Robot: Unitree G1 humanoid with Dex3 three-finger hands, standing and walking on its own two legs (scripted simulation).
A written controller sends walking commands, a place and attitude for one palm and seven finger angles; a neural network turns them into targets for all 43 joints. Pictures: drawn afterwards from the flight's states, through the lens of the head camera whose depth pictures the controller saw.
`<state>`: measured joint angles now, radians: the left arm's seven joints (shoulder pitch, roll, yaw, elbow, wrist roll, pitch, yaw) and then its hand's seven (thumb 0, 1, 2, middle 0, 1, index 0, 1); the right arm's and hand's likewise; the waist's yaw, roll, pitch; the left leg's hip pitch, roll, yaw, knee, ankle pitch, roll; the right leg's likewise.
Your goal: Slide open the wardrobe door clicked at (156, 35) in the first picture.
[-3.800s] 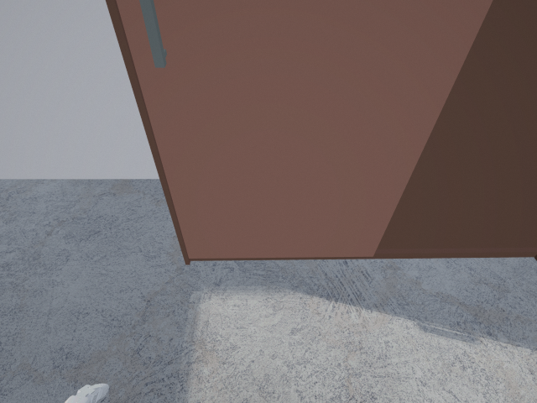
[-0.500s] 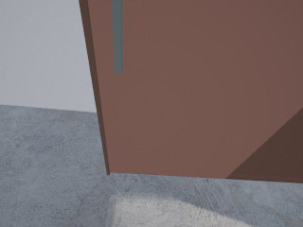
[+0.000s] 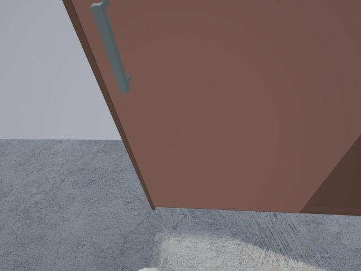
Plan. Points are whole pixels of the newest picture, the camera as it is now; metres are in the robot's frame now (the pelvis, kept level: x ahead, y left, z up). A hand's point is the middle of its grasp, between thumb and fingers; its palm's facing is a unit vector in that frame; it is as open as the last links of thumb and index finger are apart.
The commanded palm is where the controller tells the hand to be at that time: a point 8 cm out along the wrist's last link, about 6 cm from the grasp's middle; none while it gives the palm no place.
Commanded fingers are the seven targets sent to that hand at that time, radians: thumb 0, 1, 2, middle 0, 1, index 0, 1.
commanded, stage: come to a stop and stand still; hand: left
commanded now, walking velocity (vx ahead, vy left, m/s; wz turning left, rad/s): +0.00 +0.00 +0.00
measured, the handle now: (115, 49) +0.55 +0.18 +0.24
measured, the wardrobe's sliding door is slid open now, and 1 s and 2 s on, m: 0.00 0.00 0.00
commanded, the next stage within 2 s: look again from close up in 1.22 s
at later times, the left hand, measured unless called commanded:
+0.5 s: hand out of the picture +0.04 +0.21 -0.19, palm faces +0.02 -0.98 -0.18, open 7.4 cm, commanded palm none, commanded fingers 0.00 0.90 0.90 -0.20 -0.30 -0.20 -0.30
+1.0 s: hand out of the picture -0.03 +0.21 -0.19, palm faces +0.01 -0.99 -0.16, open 7.4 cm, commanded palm none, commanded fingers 0.00 0.90 0.90 -0.20 -0.30 -0.20 -0.30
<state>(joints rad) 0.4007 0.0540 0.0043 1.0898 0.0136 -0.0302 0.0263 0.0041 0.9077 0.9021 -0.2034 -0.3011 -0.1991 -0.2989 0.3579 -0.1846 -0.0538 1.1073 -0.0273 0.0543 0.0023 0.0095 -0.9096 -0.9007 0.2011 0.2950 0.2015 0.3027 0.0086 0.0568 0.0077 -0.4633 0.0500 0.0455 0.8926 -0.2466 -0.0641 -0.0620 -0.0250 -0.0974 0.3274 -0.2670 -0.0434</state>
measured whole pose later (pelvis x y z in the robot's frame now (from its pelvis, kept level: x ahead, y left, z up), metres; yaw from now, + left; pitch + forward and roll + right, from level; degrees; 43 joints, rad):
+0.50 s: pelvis +0.03 +0.05 -0.01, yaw -2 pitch -1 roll +0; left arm 0.27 0.14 0.01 1.12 0.01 0.00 0.04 0.00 0.91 0.90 -0.20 -0.30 -0.20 -0.30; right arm 0.14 -0.13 -0.01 1.09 0.00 -0.01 -0.05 0.00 -0.93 -0.90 0.20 0.30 0.21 0.30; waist 0.01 -0.02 0.03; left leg -0.22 0.02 0.12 0.47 -0.24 0.02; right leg -0.04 -0.05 -0.06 0.41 -0.35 0.03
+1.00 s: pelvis +0.00 +0.05 -0.01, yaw -1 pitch -2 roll +0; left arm 0.32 0.13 0.00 1.15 0.01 0.02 0.03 0.00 0.91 0.90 -0.20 -0.30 -0.20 -0.30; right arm 0.31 -0.12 0.00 1.18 -0.01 0.01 -0.02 0.01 -0.91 -0.90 0.20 0.30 0.20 0.30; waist -0.01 -0.02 0.05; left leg -0.20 0.01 0.11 0.38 -0.14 0.03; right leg -0.05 -0.05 -0.08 0.38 -0.29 0.02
